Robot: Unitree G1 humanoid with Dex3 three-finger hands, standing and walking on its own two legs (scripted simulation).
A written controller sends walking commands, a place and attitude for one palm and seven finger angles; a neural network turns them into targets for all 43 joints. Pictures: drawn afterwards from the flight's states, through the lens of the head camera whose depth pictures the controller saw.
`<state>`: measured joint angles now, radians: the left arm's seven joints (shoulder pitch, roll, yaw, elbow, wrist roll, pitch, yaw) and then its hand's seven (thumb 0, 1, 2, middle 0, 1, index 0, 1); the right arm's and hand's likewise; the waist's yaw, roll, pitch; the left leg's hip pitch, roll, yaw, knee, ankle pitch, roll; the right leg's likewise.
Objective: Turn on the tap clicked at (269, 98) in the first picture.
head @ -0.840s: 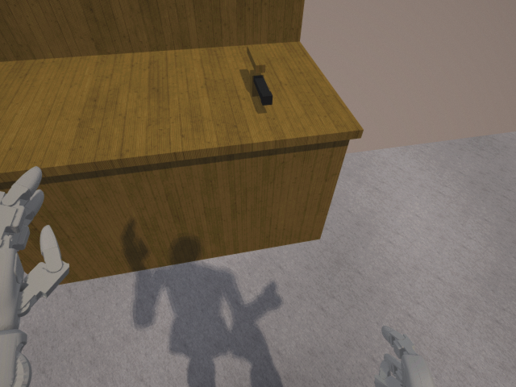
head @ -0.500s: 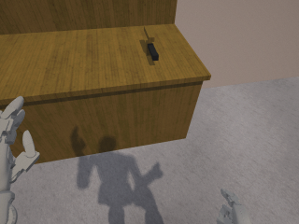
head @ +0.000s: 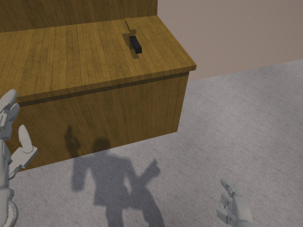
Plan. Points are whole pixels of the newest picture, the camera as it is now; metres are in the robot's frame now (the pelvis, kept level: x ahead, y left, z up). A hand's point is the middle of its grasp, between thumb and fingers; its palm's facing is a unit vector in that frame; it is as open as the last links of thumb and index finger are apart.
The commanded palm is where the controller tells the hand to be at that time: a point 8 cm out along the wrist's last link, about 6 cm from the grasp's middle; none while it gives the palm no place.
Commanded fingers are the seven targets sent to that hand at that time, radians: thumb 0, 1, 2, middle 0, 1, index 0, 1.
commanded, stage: walk to a spot facing it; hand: left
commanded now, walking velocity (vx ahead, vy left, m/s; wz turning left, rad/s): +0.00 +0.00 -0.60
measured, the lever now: (138, 49) +0.84 +0.15 +0.02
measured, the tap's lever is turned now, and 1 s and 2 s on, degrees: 0 0 0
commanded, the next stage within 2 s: turn to face it in 1.40 s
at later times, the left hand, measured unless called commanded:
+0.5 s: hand (99, 137) +0.25 +0.13 +0.17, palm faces +0.20 -0.88 -0.44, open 7.5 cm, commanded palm +0.20 +0.19 +0.19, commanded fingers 0.00 0.90 0.90 -0.20 -0.30 -0.20 -0.30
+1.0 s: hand (154, 128) +0.28 +0.03 +0.18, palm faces -0.06 -0.91 -0.42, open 7.5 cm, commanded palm +0.25 +0.09 +0.19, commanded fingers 0.00 0.90 0.90 -0.20 -0.30 -0.20 -0.30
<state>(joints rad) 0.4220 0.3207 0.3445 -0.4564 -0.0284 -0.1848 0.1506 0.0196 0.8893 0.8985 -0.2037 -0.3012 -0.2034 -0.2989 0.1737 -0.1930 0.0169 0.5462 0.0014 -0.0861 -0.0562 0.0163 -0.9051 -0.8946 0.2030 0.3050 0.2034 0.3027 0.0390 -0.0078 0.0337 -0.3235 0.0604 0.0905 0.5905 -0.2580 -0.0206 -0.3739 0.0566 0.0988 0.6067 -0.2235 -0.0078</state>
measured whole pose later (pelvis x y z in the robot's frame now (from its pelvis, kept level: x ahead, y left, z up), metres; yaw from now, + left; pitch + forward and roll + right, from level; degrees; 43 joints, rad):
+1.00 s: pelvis -0.04 -0.07 +0.00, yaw -32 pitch +0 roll +1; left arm 0.44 0.34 0.37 -0.40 -0.01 -0.25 0.13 0.02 0.89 0.90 -0.20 -0.30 -0.20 -0.30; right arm 0.25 -0.20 0.01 0.59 0.00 -0.08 -0.05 0.02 -0.91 -0.90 0.20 0.30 0.20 0.30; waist 0.00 0.00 -0.02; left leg -0.19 0.11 0.12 0.52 -0.34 -0.05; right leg -0.59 0.01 -0.04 1.15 -0.38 0.01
